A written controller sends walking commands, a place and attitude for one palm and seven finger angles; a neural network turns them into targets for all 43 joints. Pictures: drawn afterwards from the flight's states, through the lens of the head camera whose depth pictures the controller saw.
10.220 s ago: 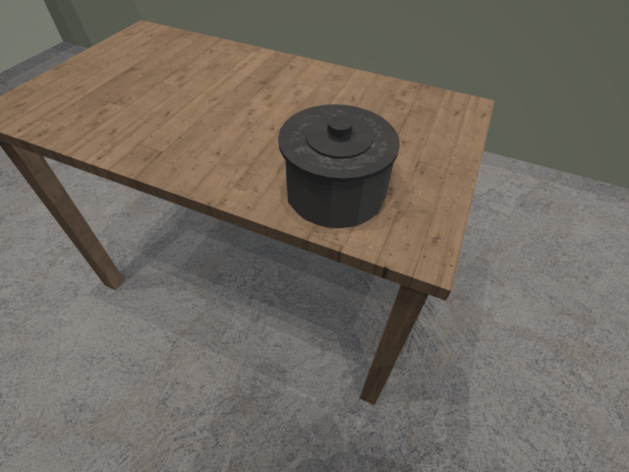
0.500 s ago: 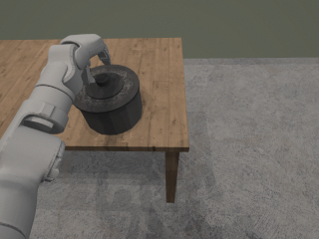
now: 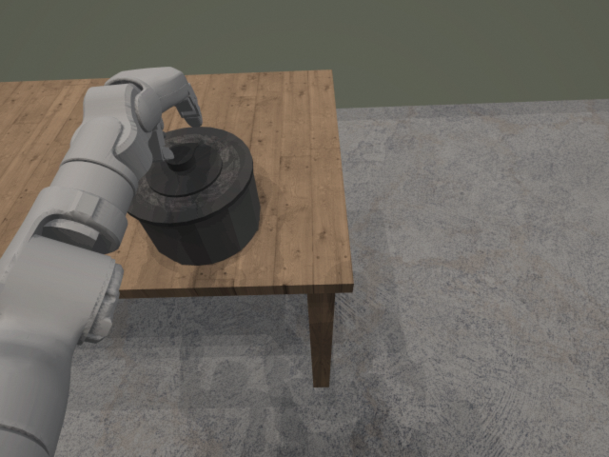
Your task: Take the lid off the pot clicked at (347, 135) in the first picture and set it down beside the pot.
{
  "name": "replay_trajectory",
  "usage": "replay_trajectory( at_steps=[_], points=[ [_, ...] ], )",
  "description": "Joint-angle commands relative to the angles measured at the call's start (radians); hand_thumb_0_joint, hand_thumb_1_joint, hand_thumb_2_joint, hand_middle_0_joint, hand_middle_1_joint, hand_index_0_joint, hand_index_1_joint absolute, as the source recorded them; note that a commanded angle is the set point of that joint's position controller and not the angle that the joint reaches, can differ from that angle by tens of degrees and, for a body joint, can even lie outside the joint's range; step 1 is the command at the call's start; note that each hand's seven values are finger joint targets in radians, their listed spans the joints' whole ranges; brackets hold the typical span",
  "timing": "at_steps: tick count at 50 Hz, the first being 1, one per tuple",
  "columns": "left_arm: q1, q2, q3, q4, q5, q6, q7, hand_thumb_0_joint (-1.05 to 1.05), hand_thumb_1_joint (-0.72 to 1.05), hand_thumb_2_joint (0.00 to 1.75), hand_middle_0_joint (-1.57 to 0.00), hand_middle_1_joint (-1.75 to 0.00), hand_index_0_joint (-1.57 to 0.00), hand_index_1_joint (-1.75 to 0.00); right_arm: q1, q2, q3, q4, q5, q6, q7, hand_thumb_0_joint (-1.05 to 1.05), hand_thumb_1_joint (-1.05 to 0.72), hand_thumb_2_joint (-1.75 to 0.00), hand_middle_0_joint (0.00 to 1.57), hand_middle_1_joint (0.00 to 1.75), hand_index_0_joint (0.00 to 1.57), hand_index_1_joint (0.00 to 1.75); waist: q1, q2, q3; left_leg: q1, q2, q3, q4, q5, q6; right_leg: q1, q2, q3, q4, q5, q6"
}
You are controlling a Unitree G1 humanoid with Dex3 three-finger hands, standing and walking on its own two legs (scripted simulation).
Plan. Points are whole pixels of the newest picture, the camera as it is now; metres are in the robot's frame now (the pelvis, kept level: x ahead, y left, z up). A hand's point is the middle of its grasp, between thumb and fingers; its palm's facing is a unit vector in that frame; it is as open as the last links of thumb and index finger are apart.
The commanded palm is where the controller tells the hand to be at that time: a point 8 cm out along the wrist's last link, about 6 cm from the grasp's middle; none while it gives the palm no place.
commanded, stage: lower the open fingers around the knob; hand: left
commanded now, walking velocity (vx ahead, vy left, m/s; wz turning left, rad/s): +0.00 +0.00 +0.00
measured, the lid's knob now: (180, 158) +0.51 +0.15 +0.11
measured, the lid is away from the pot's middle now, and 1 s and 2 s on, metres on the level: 0.00 0.00 0.00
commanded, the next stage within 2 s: close the fingers and squeeze the knob in 0.80 s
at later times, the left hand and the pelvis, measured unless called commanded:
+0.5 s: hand (174, 156) +0.49 +0.15 +0.14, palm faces -0.40 -0.03 -0.92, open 9.9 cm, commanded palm +0.48 +0.16 +0.20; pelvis +0.00 +0.00 +0.00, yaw +0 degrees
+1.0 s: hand (172, 164) +0.47 +0.15 +0.14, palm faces -0.39 -0.02 -0.92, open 9.9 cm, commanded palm +0.47 +0.15 +0.19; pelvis -0.01 +0.00 +0.00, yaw +0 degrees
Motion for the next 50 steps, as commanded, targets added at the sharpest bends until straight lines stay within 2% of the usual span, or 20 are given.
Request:
replay_trajectory(
  at_steps=[1,3,6,10,14,16,18,19,22,24,27,30,33,37,39,43,45,46,49,50],
  points=[
    [-0.591,0.215,0.076,-0.125,0.002,0.056,0.005,0.00,-0.27,1.43,-0.85,-0.08,-0.85,-0.08,0.017,-0.150,-0.047,-0.091,-0.006,-0.036,-0.007,0.00,-0.90,-0.90,0.20,0.30,0.20,0.30,-0.009,-0.065,-0.405,0.352,-0.020,-0.074,0.029,0.381,0.036,-0.011,0.058,-0.020,-0.028,0.391,-0.043],
    [-0.568,0.250,0.100,-0.128,0.016,0.043,0.000,0.00,-0.27,1.43,-0.85,-0.08,-0.85,-0.08,0.010,-0.148,-0.045,-0.103,-0.009,-0.043,-0.013,0.00,-0.90,-0.90,0.20,0.30,0.20,0.30,-0.003,-0.112,-0.448,0.338,-0.027,-0.063,0.039,0.376,0.042,0.038,0.053,-0.010,-0.023,0.436,-0.039],
    [-0.604,0.106,-0.013,-0.174,0.015,0.031,-0.012,0.00,-0.27,1.43,-0.85,-0.08,-0.85,-0.08,0.007,-0.141,-0.053,-0.095,-0.010,-0.035,-0.005,0.00,-0.90,-0.90,0.20,0.30,0.20,0.30,-0.024,-0.085,-0.441,0.384,-0.016,-0.075,0.054,0.443,0.035,-0.036,0.059,-0.020,-0.021,0.416,-0.036],
    [-0.540,0.213,0.092,-0.155,-0.004,0.014,-0.002,0.00,-0.27,1.43,-0.85,-0.08,-0.85,-0.08,0.010,-0.148,-0.052,-0.096,-0.014,-0.029,-0.006,0.00,-0.90,-0.90,0.20,0.30,0.20,0.30,-0.009,-0.116,-0.442,0.357,-0.020,-0.070,0.061,0.462,0.040,0.011,0.056,-0.012,-0.012,0.458,-0.036],
    [-0.521,0.166,0.048,-0.102,0.002,0.019,0.020,0.00,-0.27,1.43,-0.85,-0.08,-0.85,-0.08,0.003,-0.143,-0.041,-0.099,-0.006,-0.022,-0.011,0.00,-0.90,-0.90,0.20,0.30,0.20,0.30,-0.008,-0.076,-0.370,0.294,-0.020,-0.053,0.047,0.392,0.035,-0.009,0.052,-0.019,-0.017,0.428,-0.044],
    [-0.571,0.237,0.099,-0.187,0.027,0.008,0.038,0.00,-0.27,1.43,-0.85,-0.08,-0.85,-0.08,0.003,-0.140,-0.042,-0.109,-0.014,-0.027,-0.009,0.00,-0.90,-0.90,0.20,0.30,0.20,0.30,0.005,-0.048,-0.448,0.339,-0.018,-0.063,0.051,0.430,0.036,0.017,0.056,-0.008,-0.009,0.444,-0.043],
    [-0.561,0.226,0.092,-0.184,0.028,-0.001,0.043,0.00,-0.27,1.43,-0.85,-0.08,-0.85,-0.08,-0.001,-0.134,-0.041,-0.114,-0.014,-0.030,-0.013,0.00,-0.90,-0.90,0.20,0.30,0.20,0.30,0.002,-0.047,-0.463,0.347,-0.018,-0.065,0.055,0.442,0.036,0.023,0.054,-0.007,-0.008,0.451,-0.043],
    [-0.554,0.172,0.053,-0.197,0.015,-0.005,0.042,0.00,-0.27,1.43,-0.85,-0.08,-0.85,-0.08,0.001,-0.132,-0.046,-0.116,-0.013,-0.028,-0.011,0.00,-0.90,-0.90,0.20,0.30,0.20,0.30,-0.005,-0.018,-0.470,0.368,-0.012,-0.069,0.062,0.494,0.035,0.005,0.052,-0.011,-0.007,0.458,-0.045],
    [-0.499,0.206,0.090,-0.160,0.013,-0.002,0.042,0.00,-0.27,1.43,-0.85,-0.08,-0.85,-0.08,0.008,-0.135,-0.047,-0.111,-0.011,-0.026,-0.008,0.00,-0.90,-0.90,0.20,0.30,0.20,0.30,0.000,-0.069,-0.456,0.349,-0.011,-0.064,0.060,0.452,0.037,0.016,0.056,-0.011,-0.007,0.444,-0.039],
    [-0.503,0.121,0.029,-0.162,-0.006,-0.003,0.035,0.00,-0.27,1.43,-0.85,-0.08,-0.85,-0.08,0.009,-0.136,-0.052,-0.110,-0.010,-0.024,-0.009,0.00,-0.90,-0.90,0.20,0.30,0.20,0.30,-0.012,-0.066,-0.446,0.353,-0.014,-0.058,0.064,0.469,0.041,-0.009,0.054,-0.016,-0.012,0.454,-0.040],
    [-0.503,0.230,0.110,-0.185,0.001,-0.018,0.041,0.00,-0.27,1.43,-0.85,-0.08,-0.85,-0.08,0.015,-0.143,-0.053,-0.106,-0.012,-0.023,-0.013,0.00,-0.90,-0.90,0.20,0.30,0.20,0.30,-0.005,-0.089,-0.461,0.345,-0.014,-0.051,0.061,0.426,0.046,0.027,0.056,-0.005,-0.013,0.461,-0.036],
    [-0.407,0.151,0.057,-0.100,-0.012,-0.019,0.037,0.00,-0.27,1.43,-0.85,-0.08,-0.85,-0.08,0.019,-0.140,-0.051,-0.096,-0.008,-0.020,-0.013,0.00,-0.90,-0.90,0.20,0.30,0.20,0.30,-0.008,-0.122,-0.393,0.299,-0.017,-0.045,0.062,0.410,0.044,0.007,0.057,-0.014,-0.010,0.454,-0.033],
    [-0.412,0.252,0.123,-0.146,-0.004,-0.030,0.046,0.00,-0.27,1.43,-0.85,-0.08,-0.85,-0.08,0.005,-0.145,-0.045,-0.110,-0.006,-0.016,-0.017,0.00,-0.90,-0.90,0.20,0.30,0.20,0.30,0.009,-0.115,-0.417,0.276,-0.021,-0.034,0.050,0.363,0.047,0.061,0.052,-0.003,-0.012,0.468,-0.035],
    [-0.443,0.153,0.046,-0.187,-0.001,-0.028,0.045,0.00,-0.27,1.43,-0.85,-0.08,-0.85,-0.08,-0.002,-0.133,-0.050,-0.108,-0.004,-0.011,-0.009,0.00,-0.90,-0.90,0.20,0.30,0.20,0.30,-0.005,-0.045,-0.388,0.332,-0.007,-0.054,0.056,0.422,0.040,-0.015,0.056,-0.016,-0.011,0.416,-0.039],
    [-0.424,0.178,0.073,-0.183,-0.005,-0.031,0.051,0.00,-0.27,1.43,-0.85,-0.08,-0.85,-0.08,0.004,-0.138,-0.050,-0.114,-0.006,-0.012,-0.009,0.00,-0.90,-0.90,0.20,0.30,0.20,0.30,0.002,-0.029,-0.393,0.340,-0.007,-0.062,0.061,0.455,0.040,-0.019,0.056,-0.019,-0.014,0.417,-0.045],
    [-0.476,0.210,0.087,-0.177,-0.003,-0.020,0.054,0.00,-0.27,1.43,-0.85,-0.08,-0.85,-0.08,0.003,-0.139,-0.047,-0.109,-0.003,-0.013,-0.019,0.00,-0.90,-0.90,0.20,0.30,0.20,0.30,-0.005,-0.105,-0.399,0.299,-0.015,-0.045,0.036,0.308,0.044,0.021,0.056,-0.013,-0.023,0.393,-0.039],
    [-0.482,0.193,0.071,-0.182,-0.002,-0.022,0.060,0.00,-0.27,1.43,-0.85,-0.08,-0.85,-0.08,-0.001,-0.138,-0.047,-0.106,-0.003,-0.014,-0.018,0.00,-0.90,-0.90,0.20,0.30,0.20,0.30,-0.006,-0.064,-0.422,0.325,-0.011,-0.055,0.043,0.345,0.039,0.006,0.053,-0.014,-0.012,0.390,-0.042],
    [-0.483,0.161,0.047,-0.158,0.003,-0.018,0.057,0.00,-0.06,0.95,-0.48,-0.81,-0.48,-0.81,0.000,-0.135,-0.046,-0.102,-0.003,-0.016,-0.018,0.00,-0.90,-0.90,0.20,0.30,0.20,0.30,-0.010,-0.057,-0.404,0.329,-0.012,-0.058,0.041,0.336,0.038,-0.020,0.057,-0.017,-0.017,0.368,-0.043],
    [-0.481,0.129,0.030,-0.140,-0.007,-0.012,0.052,0.00,-0.04,0.95,-0.48,-0.85,-0.48,-0.85,0.006,-0.138,-0.048,-0.097,-0.003,-0.019,-0.019,0.00,-0.90,-0.90,0.20,0.30,0.20,0.30,-0.012,-0.064,-0.375,0.321,-0.008,-0.058,0.037,0.323,0.036,-0.045,0.057,-0.024,-0.023,0.343,-0.047],
    [-0.471,0.184,0.078,-0.115,-0.006,-0.012,0.058,0.00,-0.03,0.95,-0.48,-0.86,-0.48,-0.86,0.017,-0.144,-0.049,-0.089,-0.006,-0.019,-0.021,0.00,-0.90,-0.90,0.20,0.30,0.20,0.30,-0.011,-0.099,-0.379,0.309,-0.008,-0.057,0.039,0.297,0.038,-0.023,0.059,-0.021,-0.020,0.343,-0.044]
  ],
)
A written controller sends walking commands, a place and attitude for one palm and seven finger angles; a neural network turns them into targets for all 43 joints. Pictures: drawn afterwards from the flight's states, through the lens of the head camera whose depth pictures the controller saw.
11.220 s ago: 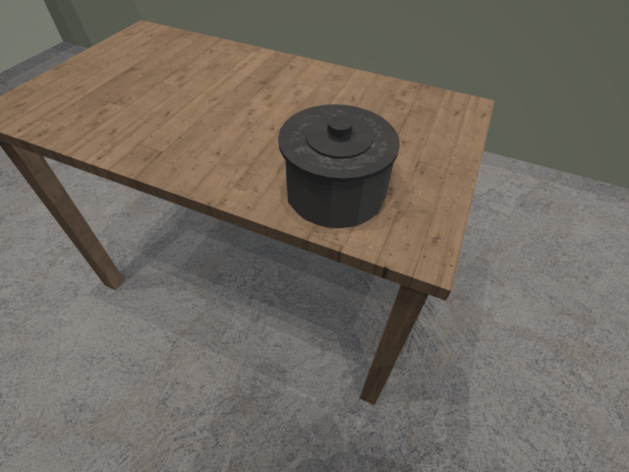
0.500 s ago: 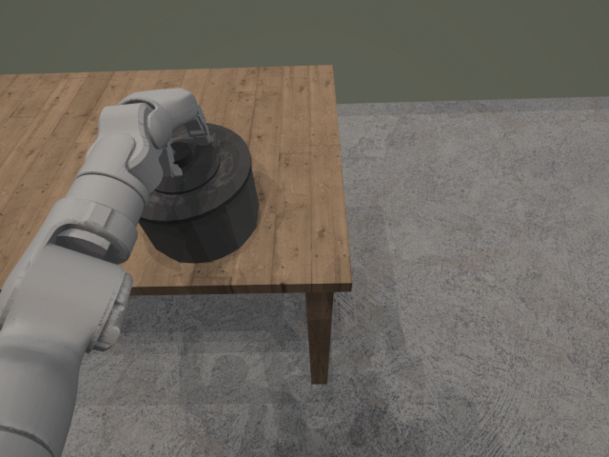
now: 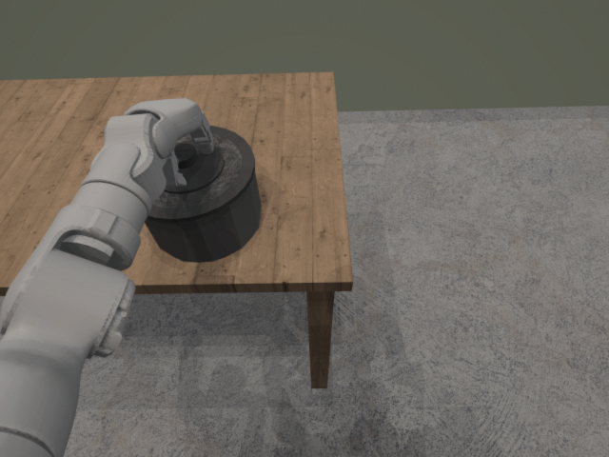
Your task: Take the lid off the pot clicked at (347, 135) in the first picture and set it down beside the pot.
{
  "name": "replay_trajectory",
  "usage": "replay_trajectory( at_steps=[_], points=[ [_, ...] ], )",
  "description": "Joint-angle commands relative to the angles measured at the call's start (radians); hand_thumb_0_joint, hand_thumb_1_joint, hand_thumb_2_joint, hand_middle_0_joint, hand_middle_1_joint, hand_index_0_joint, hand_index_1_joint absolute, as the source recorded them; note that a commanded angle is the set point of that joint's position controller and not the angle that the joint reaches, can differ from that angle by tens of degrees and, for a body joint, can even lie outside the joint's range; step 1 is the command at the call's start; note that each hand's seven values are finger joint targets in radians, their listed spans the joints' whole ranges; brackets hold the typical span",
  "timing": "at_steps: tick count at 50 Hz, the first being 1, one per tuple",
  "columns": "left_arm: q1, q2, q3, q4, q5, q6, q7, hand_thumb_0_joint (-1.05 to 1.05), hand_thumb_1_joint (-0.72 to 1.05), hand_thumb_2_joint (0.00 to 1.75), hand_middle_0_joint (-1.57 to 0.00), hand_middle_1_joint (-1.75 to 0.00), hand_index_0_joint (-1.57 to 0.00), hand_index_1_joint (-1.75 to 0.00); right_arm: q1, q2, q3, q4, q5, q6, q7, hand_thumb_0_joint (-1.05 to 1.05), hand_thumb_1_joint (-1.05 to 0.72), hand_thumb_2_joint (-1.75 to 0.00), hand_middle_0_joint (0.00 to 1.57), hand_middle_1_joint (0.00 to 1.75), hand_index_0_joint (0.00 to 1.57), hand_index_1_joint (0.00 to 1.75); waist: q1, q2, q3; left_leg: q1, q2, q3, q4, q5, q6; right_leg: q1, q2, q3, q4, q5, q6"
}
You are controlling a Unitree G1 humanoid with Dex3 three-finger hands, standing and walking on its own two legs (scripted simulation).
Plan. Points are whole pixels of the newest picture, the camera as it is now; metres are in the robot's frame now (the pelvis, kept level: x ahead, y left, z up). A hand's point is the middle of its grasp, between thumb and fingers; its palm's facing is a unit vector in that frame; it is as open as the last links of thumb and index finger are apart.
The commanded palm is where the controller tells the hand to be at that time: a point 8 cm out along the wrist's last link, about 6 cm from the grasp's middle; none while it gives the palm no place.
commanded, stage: close the fingers and squeeze the knob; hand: left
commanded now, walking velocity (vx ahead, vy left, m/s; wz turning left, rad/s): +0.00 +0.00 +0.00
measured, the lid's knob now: (183, 155) +0.52 +0.16 +0.11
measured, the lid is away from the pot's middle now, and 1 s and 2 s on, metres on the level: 0.00 0.00 0.00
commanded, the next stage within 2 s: lift the lid straight up in 1.74 s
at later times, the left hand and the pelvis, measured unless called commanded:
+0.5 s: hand (181, 156) +0.49 +0.15 +0.14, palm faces -0.39 -0.03 -0.92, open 8.3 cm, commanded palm +0.49 +0.16 +0.20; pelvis +0.01 +0.00 +0.00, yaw -1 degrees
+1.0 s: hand (175, 157) +0.49 +0.15 +0.13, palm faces -0.40 -0.05 -0.92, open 6.7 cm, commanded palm +0.49 +0.16 +0.20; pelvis +0.01 +0.00 +0.00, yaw +0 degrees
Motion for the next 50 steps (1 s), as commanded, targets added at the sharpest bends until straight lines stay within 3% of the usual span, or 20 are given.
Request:
replay_trajectory(
  at_steps=[1,3,4,7,10,14,15,19,22,24,27,29,31,33,37,39,42,44,47,50],
  points=[
    [-0.557,0.235,0.089,-0.157,0.005,-0.004,0.032,0.00,-0.02,0.95,-0.49,-0.88,-0.49,-0.88,0.030,-0.145,-0.043,-0.089,-0.007,-0.027,-0.018,0.00,-0.90,-0.90,0.20,0.30,0.20,0.30,-0.019,-0.080,-0.376,0.315,-0.017,-0.046,0.004,0.270,0.043,-0.002,0.052,-0.011,-0.052,0.345,-0.037],
    [-0.595,0.234,0.086,-0.178,0.008,-0.006,0.035,0.00,0.00,0.96,-0.49,-0.90,-0.49,-0.90,0.028,-0.141,-0.043,-0.087,-0.007,-0.035,-0.022,0.00,-0.90,-0.90,0.20,0.30,0.20,0.30,-0.018,-0.064,-0.393,0.324,-0.018,-0.046,0.004,0.272,0.043,0.004,0.051,-0.009,-0.048,0.353,-0.039],
    [-0.592,0.183,0.049,-0.185,0.003,-0.010,0.034,0.00,0.01,0.95,-0.50,-0.91,-0.50,-0.91,0.029,-0.137,-0.044,-0.091,-0.008,-0.037,-0.019,0.00,-0.90,-0.90,0.20,0.30,0.20,0.30,-0.019,-0.040,-0.402,0.341,-0.013,-0.053,0.010,0.318,0.041,-0.014,0.050,-0.015,-0.043,0.357,-0.044],
    [-0.556,0.196,0.072,-0.151,0.013,-0.007,0.038,0.00,0.03,0.95,-0.51,-0.94,-0.51,-0.94,0.041,-0.138,-0.046,-0.082,-0.013,-0.037,-0.017,0.00,-0.90,-0.90,0.20,0.30,0.20,0.30,-0.017,-0.061,-0.383,0.344,-0.010,-0.058,0.014,0.330,0.038,-0.024,0.056,-0.020,-0.042,0.348,-0.042],
    [-0.546,0.270,0.126,-0.139,0.016,-0.010,0.045,0.00,0.06,0.95,-0.52,-0.97,-0.52,-0.97,0.045,-0.145,-0.044,-0.083,-0.012,-0.036,-0.020,0.00,-0.90,-0.90,0.20,0.30,0.20,0.30,-0.010,-0.074,-0.396,0.319,-0.012,-0.050,0.013,0.323,0.040,0.011,0.052,-0.010,-0.040,0.376,-0.042],
    [-0.568,0.178,0.058,-0.190,0.012,-0.014,0.042,0.00,0.10,0.93,-0.54,-1.00,-0.54,-1.00,0.038,-0.136,-0.049,-0.094,-0.013,-0.041,-0.015,0.00,-0.90,-0.90,0.20,0.30,0.20,0.30,-0.016,-0.032,-0.421,0.368,-0.007,-0.059,0.025,0.412,0.040,-0.016,0.052,-0.013,-0.041,0.391,-0.043],
    [-0.568,0.227,0.102,-0.201,0.018,-0.016,0.045,0.00,0.11,0.93,-0.55,-1.00,-0.55,-1.00,0.048,-0.139,-0.053,-0.086,-0.018,-0.042,-0.014,0.00,-0.90,-0.90,0.20,0.30,0.20,0.30,-0.012,-0.045,-0.436,0.382,-0.005,-0.061,0.029,0.420,0.040,-0.008,0.055,-0.011,-0.039,0.399,-0.040],
    [-0.537,0.221,0.090,-0.125,0.003,-0.005,0.038,0.00,0.16,0.91,-0.57,-1.03,-0.57,-1.03,0.047,-0.147,-0.046,-0.083,-0.010,-0.037,-0.021,0.00,-0.90,-0.90,0.20,0.30,0.20,0.30,-0.017,-0.095,-0.382,0.304,-0.013,-0.041,0.013,0.345,0.044,0.016,0.052,-0.012,-0.046,0.405,-0.040],
    [-0.584,0.246,0.106,-0.201,0.019,-0.014,0.042,0.00,0.19,0.89,-0.59,-1.04,-0.59,-1.04,0.043,-0.141,-0.050,-0.089,-0.015,-0.045,-0.019,0.00,-0.90,-0.90,0.20,0.30,0.20,0.30,-0.014,-0.042,-0.439,0.367,-0.011,-0.051,0.026,0.402,0.046,0.015,0.053,-0.003,-0.041,0.425,-0.039],
    [-0.547,0.206,0.082,-0.185,0.012,-0.018,0.038,0.00,0.21,0.88,-0.61,-1.05,-0.61,-1.05,0.047,-0.139,-0.052,-0.092,-0.015,-0.046,-0.016,0.00,-0.90,-0.90,0.20,0.30,0.20,0.30,-0.014,-0.034,-0.437,0.374,-0.011,-0.055,0.035,0.460,0.046,0.003,0.053,-0.007,-0.041,0.439,-0.041],
    [-0.493,0.284,0.141,-0.133,0.016,-0.010,0.039,0.00,0.25,0.86,-0.63,-1.06,-0.63,-1.06,0.052,-0.146,-0.045,-0.088,-0.012,-0.036,-0.016,0.00,-0.90,-0.90,0.20,0.30,0.20,0.30,-0.002,-0.095,-0.403,0.312,-0.012,-0.042,0.022,0.386,0.045,0.042,0.054,-0.007,-0.038,0.439,-0.036],
    [-0.538,0.221,0.094,-0.223,0.004,-0.018,0.036,0.00,0.27,0.84,-0.64,-1.06,-0.64,-1.06,0.030,-0.140,-0.048,-0.103,-0.015,-0.037,-0.013,0.00,-0.90,-0.90,0.20,0.30,0.20,0.30,-0.002,-0.031,-0.447,0.355,-0.015,-0.043,0.032,0.467,0.047,0.039,0.047,-0.003,-0.033,0.479,-0.039],
    [-0.553,0.214,0.083,-0.235,0.019,-0.016,0.032,0.00,0.30,0.82,-0.66,-1.07,-0.66,-1.07,0.038,-0.139,-0.051,-0.095,-0.016,-0.035,-0.007,0.00,-0.90,-0.90,0.20,0.30,0.20,0.30,-0.011,-0.023,-0.444,0.394,-0.008,-0.055,0.040,0.497,0.043,0.000,0.055,-0.005,-0.035,0.457,-0.034],
    [-0.492,0.231,0.102,-0.145,0.017,-0.006,0.030,0.00,0.32,0.80,-0.68,-1.07,-0.68,-1.07,0.043,-0.142,-0.050,-0.092,-0.012,-0.032,-0.010,0.00,-0.90,-0.90,0.20,0.30,0.20,0.30,-0.012,-0.076,-0.389,0.346,-0.012,-0.044,0.038,0.439,0.046,0.005,0.058,-0.008,-0.044,0.446,-0.034],
    [-0.511,0.273,0.123,-0.146,0.004,-0.001,0.030,0.00,0.38,0.75,-0.71,-1.07,-0.71,-1.07,0.035,-0.146,-0.044,-0.095,-0.009,-0.029,-0.022,0.00,-0.90,-0.90,0.20,0.30,0.20,0.30,-0.013,-0.116,-0.399,0.300,-0.019,-0.027,0.025,0.359,0.053,0.061,0.050,0.000,-0.044,0.468,-0.031],
    [-0.553,0.240,0.091,-0.215,-0.002,-0.011,0.026,0.00,0.40,0.72,-0.73,-1.07,-0.73,-1.07,0.024,-0.145,-0.045,-0.101,-0.008,-0.030,-0.022,0.00,-0.90,-0.90,0.20,0.30,0.20,0.30,-0.011,-0.064,-0.429,0.322,-0.018,-0.032,0.026,0.391,0.051,0.058,0.044,0.000,-0.043,0.478,-0.035],
    [-0.512,0.271,0.115,-0.169,0.020,-0.011,0.030,0.00,0.45,0.68,-0.76,-1.07,-0.76,-1.07,0.028,-0.142,-0.043,-0.099,-0.009,-0.027,-0.020,0.00,-0.90,-0.90,0.20,0.30,0.20,0.30,-0.007,-0.062,-0.413,0.323,-0.015,-0.035,0.032,0.394,0.047,0.042,0.051,-0.002,-0.036,0.454,-0.034],
    [-0.495,0.222,0.078,-0.135,0.009,-0.013,0.024,0.00,0.48,0.64,-0.78,-1.07,-0.78,-1.07,0.029,-0.144,-0.042,-0.095,-0.006,-0.026,-0.022,0.00,-0.90,-0.90,0.20,0.30,0.20,0.30,-0.014,-0.059,-0.384,0.306,-0.016,-0.034,0.033,0.399,0.046,0.021,0.050,-0.007,-0.039,0.452,-0.037],
    [-0.524,0.294,0.128,-0.167,0.022,-0.014,0.033,0.00,0.53,0.58,-0.81,-1.06,-0.81,-1.06,0.028,-0.143,-0.042,-0.101,-0.007,-0.023,-0.020,0.00,-0.90,-0.90,0.20,0.30,0.20,0.30,-0.006,-0.041,-0.408,0.319,-0.014,-0.040,0.031,0.380,0.044,0.035,0.051,-0.003,-0.036,0.436,-0.038],
    [-0.538,0.229,0.086,-0.186,0.019,-0.013,0.031,0.00,0.58,0.51,-0.84,-1.05,-0.84,-1.05,0.029,-0.138,-0.047,-0.095,-0.008,-0.022,-0.016,0.00,-0.90,-0.90,0.20,0.30,0.20,0.30,-0.015,-0.018,-0.411,0.365,-0.003,-0.050,0.042,0.444,0.040,-0.013,0.054,-0.011,-0.032,0.423,-0.038]
  ],
)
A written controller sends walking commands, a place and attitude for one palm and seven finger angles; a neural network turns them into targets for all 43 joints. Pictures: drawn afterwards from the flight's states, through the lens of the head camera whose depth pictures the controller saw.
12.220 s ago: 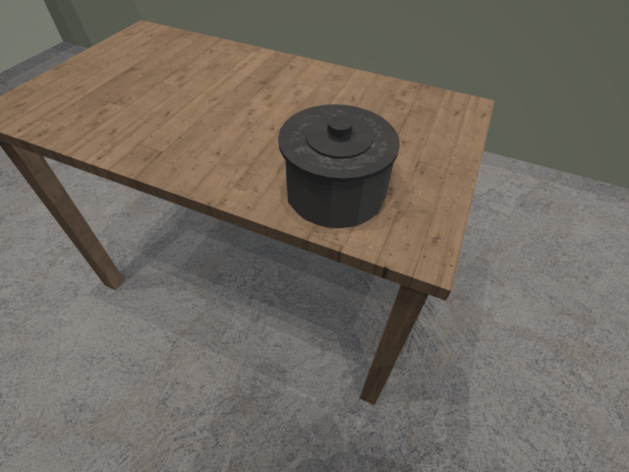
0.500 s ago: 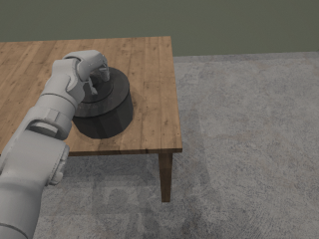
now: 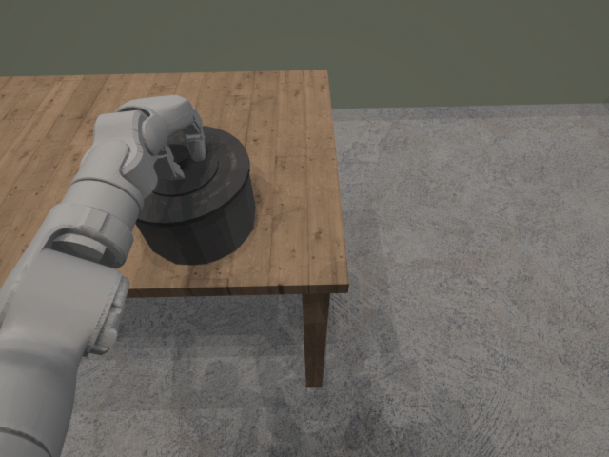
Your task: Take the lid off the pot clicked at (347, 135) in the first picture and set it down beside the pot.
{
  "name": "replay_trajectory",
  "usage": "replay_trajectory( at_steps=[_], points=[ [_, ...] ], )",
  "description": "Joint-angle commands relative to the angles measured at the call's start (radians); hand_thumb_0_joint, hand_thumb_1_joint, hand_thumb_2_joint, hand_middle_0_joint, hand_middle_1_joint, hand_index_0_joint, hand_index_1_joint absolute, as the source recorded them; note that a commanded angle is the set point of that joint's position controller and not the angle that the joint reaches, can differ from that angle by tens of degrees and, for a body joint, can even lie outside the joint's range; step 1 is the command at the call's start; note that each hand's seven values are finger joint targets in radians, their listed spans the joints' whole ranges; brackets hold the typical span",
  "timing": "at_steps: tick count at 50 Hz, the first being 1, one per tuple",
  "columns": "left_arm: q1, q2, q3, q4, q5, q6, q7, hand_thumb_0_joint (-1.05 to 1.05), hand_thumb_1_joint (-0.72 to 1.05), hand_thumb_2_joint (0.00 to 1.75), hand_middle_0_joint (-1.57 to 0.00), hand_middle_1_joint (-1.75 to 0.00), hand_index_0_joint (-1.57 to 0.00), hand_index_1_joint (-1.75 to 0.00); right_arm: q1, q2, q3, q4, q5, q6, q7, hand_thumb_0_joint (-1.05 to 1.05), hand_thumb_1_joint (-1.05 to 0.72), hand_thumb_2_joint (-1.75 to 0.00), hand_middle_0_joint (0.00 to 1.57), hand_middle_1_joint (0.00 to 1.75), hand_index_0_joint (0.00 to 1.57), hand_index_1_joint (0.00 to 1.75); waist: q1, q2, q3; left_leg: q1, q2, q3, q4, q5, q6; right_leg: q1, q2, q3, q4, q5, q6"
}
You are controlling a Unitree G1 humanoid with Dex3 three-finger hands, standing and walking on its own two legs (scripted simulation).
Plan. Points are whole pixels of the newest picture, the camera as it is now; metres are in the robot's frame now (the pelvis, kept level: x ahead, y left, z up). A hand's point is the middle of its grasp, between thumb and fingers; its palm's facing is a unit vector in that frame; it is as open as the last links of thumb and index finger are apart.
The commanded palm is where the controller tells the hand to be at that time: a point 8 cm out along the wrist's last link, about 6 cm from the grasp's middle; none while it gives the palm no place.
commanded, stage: close the fingers and squeeze the knob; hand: left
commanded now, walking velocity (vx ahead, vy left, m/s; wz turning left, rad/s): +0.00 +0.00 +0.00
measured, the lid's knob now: (176, 157) +0.51 +0.16 +0.11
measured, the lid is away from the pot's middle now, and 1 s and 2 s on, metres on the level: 0.00 0.00 0.00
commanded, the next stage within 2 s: lift the lid straight up in 0.74 s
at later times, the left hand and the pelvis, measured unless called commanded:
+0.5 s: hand (167, 158) +0.48 +0.16 +0.14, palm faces -0.40 -0.05 -0.92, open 6.5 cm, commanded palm +0.47 +0.17 +0.20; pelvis +0.00 +0.00 +0.00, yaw +0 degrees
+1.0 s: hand (167, 158) +0.48 +0.16 +0.14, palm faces -0.41 -0.05 -0.91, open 6.5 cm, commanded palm +0.48 +0.16 +0.21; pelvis +0.00 +0.00 +0.00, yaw +0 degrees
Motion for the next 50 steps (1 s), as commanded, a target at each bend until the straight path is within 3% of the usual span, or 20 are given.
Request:
replay_trajectory(
  at_steps=[1,5,7,8,9,11,14,17,24,26,29,32,34,38,39,42,45,48,49,50],
  points=[
    [-0.559,0.214,0.052,-0.209,0.023,0.000,0.037,0.00,0.60,0.48,-0.85,-1.04,-0.85,-1.04,0.039,-0.139,-0.053,-0.086,-0.009,-0.020,-0.006,0.00,-0.90,-0.90,0.20,0.30,0.20,0.30,-0.006,-0.003,-0.420,0.382,-0.012,-0.060,0.034,0.458,0.040,-0.016,0.049,-0.018,-0.027,0.415,-0.038],
    [-0.528,0.209,0.055,-0.158,0.009,0.009,0.035,0.00,0.70,0.34,-0.89,-1.02,-0.89,-1.02,0.048,-0.144,-0.053,-0.079,-0.009,-0.021,-0.009,0.00,-0.90,-0.90,0.20,0.30,0.20,0.30,-0.009,-0.059,-0.393,0.342,-0.012,-0.050,0.026,0.395,0.042,0.000,0.048,-0.020,-0.031,0.406,-0.035],
    [-0.512,0.242,0.077,-0.125,0.013,0.009,0.035,0.00,0.66,0.40,-0.87,-1.02,-0.87,-1.03,0.047,-0.146,-0.050,-0.083,-0.006,-0.023,-0.013,0.00,-0.90,-0.90,0.20,0.30,0.20,0.30,-0.007,-0.090,-0.389,0.315,-0.018,-0.045,0.021,0.366,0.046,0.021,0.048,-0.016,-0.032,0.416,-0.036],
    [-0.519,0.206,0.045,-0.119,0.010,0.011,0.031,0.00,0.63,0.44,-0.85,-1.02,-0.86,-1.03,0.045,-0.144,-0.047,-0.081,-0.004,-0.024,-0.014,0.00,-0.90,-0.90,0.20,0.30,0.20,0.30,-0.012,-0.095,-0.383,0.310,-0.021,-0.044,0.017,0.352,0.046,0.013,0.049,-0.016,-0.034,0.410,-0.034],
    [-0.539,0.174,0.028,-0.160,-0.003,0.006,0.028,0.00,0.62,0.47,-0.83,-1.02,-0.84,-1.03,0.045,-0.146,-0.053,-0.081,-0.007,-0.025,-0.013,0.00,-0.90,-0.90,0.20,0.30,0.20,0.30,-0.011,-0.076,-0.403,0.333,-0.016,-0.046,0.022,0.400,0.047,0.007,0.045,-0.019,-0.033,0.426,-0.036],
    [-0.508,0.231,0.075,-0.134,0.012,0.003,0.032,0.00,0.61,0.50,-0.82,-1.01,-0.83,-1.03,0.054,-0.146,-0.053,-0.081,-0.009,-0.023,-0.011,0.00,-0.90,-0.90,0.20,0.30,0.20,0.30,-0.004,-0.083,-0.405,0.337,-0.017,-0.050,0.027,0.404,0.046,0.011,0.050,-0.016,-0.031,0.419,-0.035],
    [-0.535,0.170,0.026,-0.171,0.003,-0.004,0.029,0.00,0.62,0.52,-0.81,-1.00,-0.83,-1.03,0.050,-0.143,-0.054,-0.085,-0.011,-0.025,-0.011,0.00,-0.90,-0.90,0.20,0.30,0.20,0.30,-0.011,-0.050,-0.408,0.350,-0.016,-0.051,0.025,0.417,0.045,-0.006,0.047,-0.020,-0.033,0.414,-0.039],
    [-0.546,0.237,0.076,-0.186,0.011,-0.003,0.035,0.00,0.64,0.53,-0.81,-1.00,-0.84,-1.03,0.053,-0.142,-0.054,-0.083,-0.011,-0.026,-0.010,0.00,-0.90,-0.90,0.20,0.30,0.20,0.30,-0.006,-0.057,-0.408,0.346,-0.018,-0.049,0.021,0.387,0.047,0.016,0.048,-0.014,-0.036,0.416,-0.037],
    [-0.504,0.199,0.054,-0.182,-0.003,-0.009,0.031,0.00,0.71,0.57,-0.84,-1.01,-0.87,-1.04,0.052,-0.145,-0.056,-0.087,-0.009,-0.025,-0.008,0.00,-0.90,-0.90,0.20,0.30,0.20,0.30,-0.004,-0.052,-0.391,0.350,-0.011,-0.052,0.020,0.434,0.045,0.005,0.047,-0.021,-0.039,0.425,-0.040],
    [-0.508,0.254,0.089,-0.191,0.014,-0.011,0.037,0.00,0.73,0.58,-0.85,-1.02,-0.88,-1.04,0.049,-0.144,-0.053,-0.091,-0.010,-0.027,-0.007,0.00,-0.90,-0.90,0.20,0.30,0.20,0.30,0.003,-0.049,-0.411,0.355,-0.015,-0.052,0.022,0.425,0.045,0.022,0.049,-0.015,-0.033,0.425,-0.037],
    [-0.509,0.174,0.031,-0.183,0.000,-0.004,0.032,0.00,0.77,0.59,-0.86,-1.03,-0.89,-1.04,0.047,-0.142,-0.055,-0.089,-0.007,-0.027,-0.006,0.00,-0.90,-0.90,0.20,0.30,0.20,0.30,-0.004,-0.026,-0.383,0.355,-0.011,-0.052,0.020,0.432,0.043,-0.011,0.047,-0.023,-0.039,0.411,-0.041],
    [-0.533,0.230,0.071,-0.180,0.018,0.002,0.042,0.00,0.80,0.61,-0.87,-1.03,-0.90,-1.05,0.053,-0.143,-0.054,-0.083,-0.011,-0.027,-0.006,0.00,-0.90,-0.90,0.20,0.30,0.20,0.30,-0.003,-0.044,-0.398,0.358,-0.012,-0.058,0.020,0.406,0.041,0.000,0.051,-0.022,-0.033,0.399,-0.040],
    [-0.548,0.183,0.038,-0.222,0.008,-0.001,0.039,0.00,0.82,0.62,-0.88,-1.04,-0.91,-1.05,0.044,-0.141,-0.055,-0.090,-0.010,-0.029,-0.005,0.00,-0.90,-0.90,0.20,0.30,0.20,0.30,-0.004,-0.003,-0.426,0.387,-0.010,-0.061,0.024,0.459,0.040,-0.013,0.047,-0.022,-0.033,0.411,-0.043],
    [-0.515,0.219,0.066,-0.147,0.016,0.012,0.039,0.00,0.86,0.64,-0.89,-1.04,-0.92,-1.06,0.050,-0.143,-0.052,-0.080,-0.008,-0.027,-0.006,0.00,-0.90,-0.90,0.20,0.30,0.20,0.30,-0.006,-0.066,-0.391,0.350,-0.014,-0.051,0.020,0.381,0.041,-0.005,0.052,-0.019,-0.038,0.394,-0.038],
    [-0.519,0.170,0.029,-0.153,0.001,0.012,0.034,0.00,0.87,0.64,-0.90,-1.04,-0.92,-1.06,0.047,-0.144,-0.052,-0.082,-0.008,-0.027,-0.008,0.00,-0.90,-0.90,0.20,0.30,0.20,0.30,-0.010,-0.058,-0.389,0.343,-0.016,-0.052,0.017,0.392,0.042,-0.008,0.049,-0.022,-0.039,0.398,-0.040],
    [-0.549,0.235,0.072,-0.147,0.008,0.019,0.036,0.00,0.88,0.64,-0.90,-1.04,-0.92,-1.07,0.050,-0.147,-0.051,-0.075,-0.007,-0.029,-0.012,0.00,-0.90,-0.90,0.20,0.30,0.20,0.30,-0.008,-0.091,-0.389,0.321,-0.018,-0.045,0.016,0.338,0.046,0.021,0.049,-0.017,-0.037,0.404,-0.037],
    [-0.611,0.221,0.053,-0.209,0.010,0.011,0.034,0.00,0.89,0.65,-0.90,-1.04,-0.93,-1.07,0.047,-0.143,-0.053,-0.077,-0.012,-0.034,-0.013,0.00,-0.90,-0.90,0.20,0.30,0.20,0.30,-0.011,-0.031,-0.438,0.370,-0.018,-0.053,0.026,0.405,0.046,0.016,0.047,-0.012,-0.031,0.430,-0.037],
    [-0.628,0.285,0.096,-0.227,0.021,0.008,0.034,0.00,0.89,0.65,-0.90,-1.04,-0.93,-1.07,0.046,-0.141,-0.049,-0.081,-0.010,-0.041,-0.016,0.00,-0.90,-0.90,0.20,0.30,0.20,0.30,-0.005,-0.031,-0.450,0.373,-0.020,-0.056,0.021,0.406,0.047,0.039,0.048,-0.008,-0.037,0.442,-0.038],
    [-0.654,0.216,0.040,-0.252,0.010,0.005,0.030,0.00,0.89,0.65,-0.90,-1.04,-0.93,-1.07,0.037,-0.138,-0.049,-0.086,-0.010,-0.044,-0.016,0.00,-0.90,-0.90,0.20,0.30,0.20,0.30,-0.013,0.014,-0.453,0.395,-0.019,-0.063,0.027,0.455,0.045,0.013,0.045,-0.012,-0.034,0.444,-0.042],
    [-0.665,0.241,0.070,-0.264,0.011,0.004,0.033,0.00,0.89,0.65,-0.90,-1.04,-0.93,-1.07,0.053,-0.136,-0.055,-0.075,-0.015,-0.049,-0.014,0.00,-0.90,-0.90,0.20,0.30,0.20,0.30,-0.011,-0.003,-0.458,0.417,-0.013,-0.069,0.030,0.460,0.045,0.012,0.050,-0.014,-0.035,0.436,-0.037]
  ],
)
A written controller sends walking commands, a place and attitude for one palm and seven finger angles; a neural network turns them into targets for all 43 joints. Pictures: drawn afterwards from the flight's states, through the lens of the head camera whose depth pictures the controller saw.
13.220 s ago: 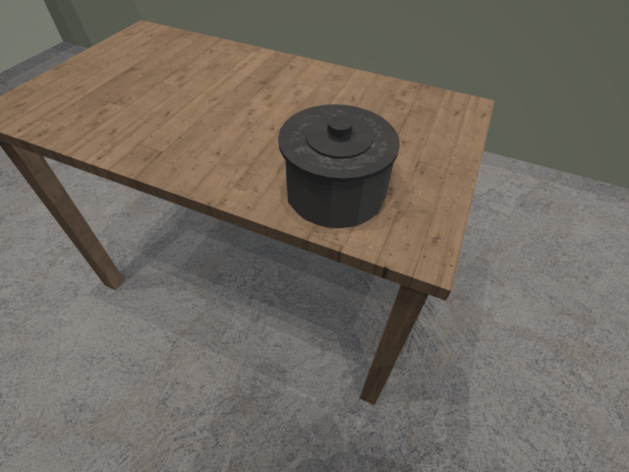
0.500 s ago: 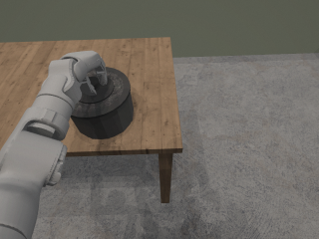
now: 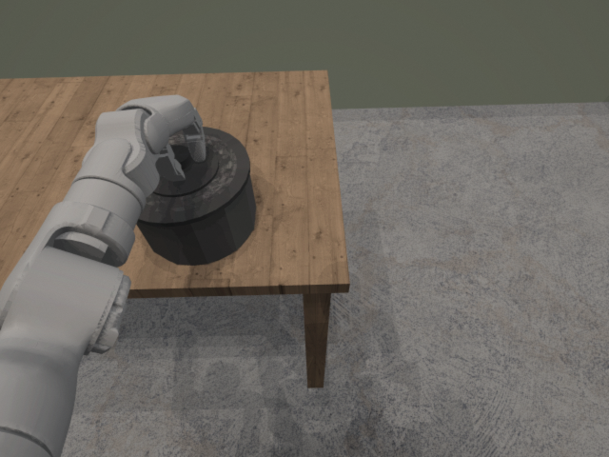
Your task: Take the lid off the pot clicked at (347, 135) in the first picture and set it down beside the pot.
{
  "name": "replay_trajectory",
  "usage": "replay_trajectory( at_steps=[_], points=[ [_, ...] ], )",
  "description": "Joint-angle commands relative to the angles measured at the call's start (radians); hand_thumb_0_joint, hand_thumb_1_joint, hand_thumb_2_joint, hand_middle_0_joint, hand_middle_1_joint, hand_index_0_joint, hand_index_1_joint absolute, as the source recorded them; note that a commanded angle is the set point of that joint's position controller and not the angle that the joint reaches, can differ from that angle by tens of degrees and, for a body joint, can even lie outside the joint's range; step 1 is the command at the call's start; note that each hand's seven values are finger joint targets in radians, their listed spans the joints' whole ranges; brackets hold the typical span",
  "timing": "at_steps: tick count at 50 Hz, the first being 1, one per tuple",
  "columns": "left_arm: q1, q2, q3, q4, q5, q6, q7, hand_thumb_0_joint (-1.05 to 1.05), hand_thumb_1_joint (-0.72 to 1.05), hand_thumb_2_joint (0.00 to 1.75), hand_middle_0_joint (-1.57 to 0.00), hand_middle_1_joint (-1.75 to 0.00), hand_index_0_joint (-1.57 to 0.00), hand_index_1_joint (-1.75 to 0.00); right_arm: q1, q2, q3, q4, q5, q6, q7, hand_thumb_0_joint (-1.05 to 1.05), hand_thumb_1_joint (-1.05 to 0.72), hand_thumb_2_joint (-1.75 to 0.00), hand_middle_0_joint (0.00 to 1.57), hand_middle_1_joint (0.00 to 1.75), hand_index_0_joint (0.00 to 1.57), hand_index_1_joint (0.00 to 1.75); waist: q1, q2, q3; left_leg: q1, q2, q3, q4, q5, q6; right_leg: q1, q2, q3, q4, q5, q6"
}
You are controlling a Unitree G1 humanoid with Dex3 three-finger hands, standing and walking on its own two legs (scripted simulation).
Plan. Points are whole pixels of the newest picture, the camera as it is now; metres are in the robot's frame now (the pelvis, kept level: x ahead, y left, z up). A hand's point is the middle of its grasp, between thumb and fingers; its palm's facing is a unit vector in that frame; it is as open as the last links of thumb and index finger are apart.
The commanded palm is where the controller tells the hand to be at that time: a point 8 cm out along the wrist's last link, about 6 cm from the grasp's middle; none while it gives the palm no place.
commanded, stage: lift the lid straight up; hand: left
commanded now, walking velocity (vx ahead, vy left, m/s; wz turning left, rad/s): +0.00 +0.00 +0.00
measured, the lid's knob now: (176, 158) +0.51 +0.16 +0.11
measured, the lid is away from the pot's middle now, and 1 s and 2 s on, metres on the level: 0.00 0.00 0.00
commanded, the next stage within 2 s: move the lid sideways beside the pot in 1.84 s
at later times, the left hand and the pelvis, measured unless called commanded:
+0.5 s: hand (163, 135) +0.48 +0.15 +0.17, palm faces -0.37 -0.03 -0.93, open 6.5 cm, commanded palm +0.48 +0.16 +0.25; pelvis +0.00 +0.00 +0.00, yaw +1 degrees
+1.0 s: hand (152, 107) +0.48 +0.15 +0.21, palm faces -0.33 -0.05 -0.94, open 6.4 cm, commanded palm +0.48 +0.16 +0.29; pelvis +0.00 +0.00 +0.00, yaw +1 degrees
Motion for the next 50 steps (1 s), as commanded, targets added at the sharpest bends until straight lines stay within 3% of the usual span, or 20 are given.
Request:
replay_trajectory(
  at_steps=[1,8,9,11,15,18,19,20,24,27,28,30,33,38,39,43,44,46,47,50],
  points=[
    [-0.636,0.261,0.090,-0.249,0.018,-0.011,0.043,0.00,0.89,0.65,-0.90,-1.04,-0.93,-1.07,0.039,-0.144,-0.055,-0.091,-0.011,-0.040,-0.013,0.00,-0.90,-0.90,0.20,0.30,0.20,0.30,-0.006,-0.008,-0.459,0.412,-0.015,-0.068,0.035,0.461,0.044,0.006,0.056,-0.013,-0.033,0.436,-0.040],
    [-0.678,0.314,0.131,-0.297,0.015,-0.018,0.044,0.00,0.89,0.65,-0.90,-1.04,-0.93,-1.07,0.040,-0.145,-0.058,-0.089,-0.012,-0.065,-0.016,0.00,-0.90,-0.90,0.20,0.30,0.20,0.30,0.002,-0.029,-0.496,0.434,-0.016,-0.073,0.029,0.489,0.046,0.047,0.054,-0.008,-0.034,0.470,-0.037],
    [-0.675,0.304,0.122,-0.319,0.007,-0.022,0.045,0.00,0.89,0.65,-0.90,-1.04,-0.93,-1.07,0.033,-0.148,-0.057,-0.097,-0.012,-0.065,-0.015,0.00,-0.90,-0.90,0.20,0.30,0.20,0.30,0.005,0.009,-0.509,0.445,-0.013,-0.073,0.028,0.535,0.043,0.049,0.047,-0.009,-0.034,0.488,-0.041],
    [-0.650,0.315,0.133,-0.265,0.020,-0.010,0.042,0.00,0.89,0.65,-0.90,-1.04,-0.93,-1.07,0.038,-0.148,-0.056,-0.086,-0.014,-0.064,-0.012,0.00,-0.90,-0.90,0.20,0.30,0.20,0.30,0.006,-0.044,-0.478,0.414,-0.018,-0.068,0.023,0.479,0.045,0.053,0.051,-0.007,-0.038,0.474,-0.036],
    [-0.646,0.281,0.100,-0.215,0.020,0.018,0.032,0.00,0.89,0.65,-0.90,-1.04,-0.93,-1.07,0.025,-0.150,-0.052,-0.083,-0.008,-0.060,-0.009,0.00,-0.90,-0.90,0.20,0.30,0.20,0.30,0.005,-0.041,-0.416,0.373,-0.018,-0.065,0.014,0.435,0.039,0.037,0.047,-0.015,-0.036,0.446,-0.041],
    [-0.702,0.284,0.095,-0.241,0.027,0.025,0.018,0.00,0.89,0.65,-0.90,-1.04,-0.93,-1.07,0.021,-0.149,-0.052,-0.087,-0.008,-0.065,-0.010,0.00,-0.90,-0.90,0.20,0.30,0.20,0.30,0.000,-0.044,-0.446,0.396,-0.023,-0.068,0.014,0.429,0.043,0.040,0.048,-0.011,-0.040,0.448,-0.040],
    [-0.722,0.261,0.079,-0.297,0.012,0.017,0.014,0.00,0.89,0.65,-0.90,-1.04,-0.93,-1.07,0.015,-0.150,-0.053,-0.095,-0.010,-0.066,-0.010,0.00,-0.90,-0.90,0.20,0.30,0.20,0.30,0.003,0.004,-0.482,0.426,-0.021,-0.069,0.021,0.491,0.042,0.043,0.043,-0.011,-0.038,0.474,-0.042],
    [-0.732,0.299,0.108,-0.315,0.017,0.013,0.014,0.00,0.89,0.65,-0.90,-1.04,-0.93,-1.07,0.018,-0.146,-0.055,-0.094,-0.012,-0.069,-0.007,0.00,-0.90,-0.90,0.20,0.30,0.20,0.30,0.003,-0.012,-0.499,0.445,-0.018,-0.080,0.028,0.510,0.041,0.051,0.048,-0.008,-0.029,0.475,-0.038],
    [-0.700,0.222,0.054,-0.256,0.004,0.025,-0.009,0.00,0.89,0.65,-0.90,-1.04,-0.93,-1.07,0.022,-0.148,-0.057,-0.087,-0.010,-0.072,-0.005,0.00,-0.90,-0.90,0.20,0.30,0.20,0.30,-0.004,-0.030,-0.465,0.440,-0.022,-0.078,0.027,0.524,0.044,0.022,0.048,-0.015,-0.043,0.471,-0.038],
    [-0.696,0.327,0.126,-0.181,0.017,0.043,-0.011,0.00,0.89,0.65,-0.90,-1.04,-0.93,-1.07,0.018,-0.157,-0.049,-0.081,-0.009,-0.066,-0.013,0.00,-0.90,-0.90,0.20,0.30,0.20,0.30,0.002,-0.137,-0.417,0.340,-0.034,-0.052,0.006,0.365,0.051,0.086,0.045,-0.005,-0.048,0.474,-0.033],
    [-0.706,0.337,0.120,-0.166,0.021,0.049,-0.011,0.00,0.89,0.65,-0.90,-1.04,-0.93,-1.07,0.013,-0.159,-0.043,-0.081,-0.005,-0.065,-0.017,0.00,-0.90,-0.90,0.20,0.30,0.20,0.30,0.003,-0.129,-0.404,0.313,-0.037,-0.044,-0.004,0.325,0.050,0.092,0.042,-0.004,-0.051,0.467,-0.033],
    [-0.789,0.254,0.050,-0.231,0.015,0.052,-0.012,0.00,0.89,0.65,-0.90,-1.04,-0.93,-1.07,0.005,-0.153,-0.045,-0.077,-0.002,-0.068,-0.014,0.00,-0.90,-0.90,0.20,0.30,0.20,0.30,-0.005,-0.066,-0.416,0.360,-0.029,-0.059,-0.004,0.361,0.041,0.052,0.040,-0.011,-0.042,0.442,-0.036],
    [-0.846,0.294,0.075,-0.299,0.041,0.041,-0.011,0.00,0.89,0.65,-0.90,-1.04,-0.93,-1.07,0.007,-0.149,-0.048,-0.088,-0.010,-0.086,-0.011,0.00,-0.90,-0.90,0.20,0.30,0.20,0.30,0.001,0.008,-0.484,0.437,-0.027,-0.076,0.013,0.424,0.041,0.037,0.046,-0.005,-0.043,0.437,-0.039],
    [-0.778,0.326,0.109,-0.201,0.036,0.057,-0.030,0.00,0.89,0.65,-0.90,-1.04,-0.93,-1.07,0.013,-0.153,-0.046,-0.083,-0.010,-0.079,-0.012,0.00,-0.90,-0.90,0.20,0.30,0.20,0.30,0.008,-0.080,-0.457,0.373,-0.033,-0.065,0.005,0.398,0.044,0.082,0.044,-0.007,-0.042,0.469,-0.036],
    [-0.753,0.280,0.073,-0.181,0.024,0.064,-0.032,0.00,0.89,0.65,-0.90,-1.04,-0.93,-1.07,0.000,-0.156,-0.045,-0.089,-0.006,-0.074,-0.012,0.00,-0.90,-0.90,0.20,0.30,0.20,0.30,0.004,-0.064,-0.444,0.365,-0.032,-0.063,0.007,0.418,0.042,0.074,0.038,-0.009,-0.044,0.476,-0.040],
    [-0.880,0.281,0.058,-0.287,0.043,0.066,-0.043,0.00,0.89,0.65,-0.90,-1.04,-0.93,-1.07,-0.001,-0.151,-0.049,-0.090,-0.008,-0.085,-0.004,0.00,-0.90,-0.90,0.20,0.30,0.20,0.30,0.001,-0.017,-0.482,0.429,-0.028,-0.075,0.012,0.442,0.040,0.045,0.045,-0.007,-0.042,0.457,-0.037],
    [-0.870,0.212,0.011,-0.308,0.024,0.061,-0.049,0.00,0.89,0.65,-0.90,-1.04,-0.93,-1.07,-0.015,-0.146,-0.050,-0.100,-0.008,-0.089,-0.003,0.00,-0.90,-0.90,0.20,0.30,0.20,0.30,-0.004,0.013,-0.483,0.463,-0.025,-0.087,0.028,0.527,0.039,0.018,0.044,-0.010,-0.040,0.469,-0.041],
    [-0.853,0.238,0.040,-0.276,0.036,0.062,-0.059,0.00,0.89,0.65,-0.90,-1.04,-0.93,-1.07,0.008,-0.148,-0.055,-0.085,-0.015,-0.092,0.000,0.00,-0.90,-0.90,0.20,0.30,0.20,0.30,-0.005,-0.011,-0.480,0.475,-0.025,-0.093,0.030,0.512,0.039,0.003,0.054,-0.011,-0.043,0.439,-0.036],
    [-0.823,0.303,0.097,-0.237,0.035,0.069,-0.060,0.00,0.89,0.65,-0.90,-1.04,-0.93,-1.07,0.017,-0.154,-0.055,-0.079,-0.015,-0.087,-0.001,0.00,-0.90,-0.90,0.20,0.30,0.20,0.30,0.003,-0.047,-0.475,0.443,-0.025,-0.087,0.024,0.478,0.041,0.032,0.051,-0.011,-0.043,0.445,-0.037],
    [-0.827,0.297,0.082,-0.180,0.028,0.085,-0.068,0.00,0.89,0.65,-0.90,-1.04,-0.93,-1.07,0.012,-0.159,-0.046,-0.072,-0.008,-0.077,-0.003,0.00,-0.90,-0.90,0.20,0.30,0.20,0.30,0.000,-0.102,-0.434,0.375,-0.031,-0.076,0.007,0.417,0.039,0.056,0.046,-0.016,-0.042,0.450,-0.036]
  ],
)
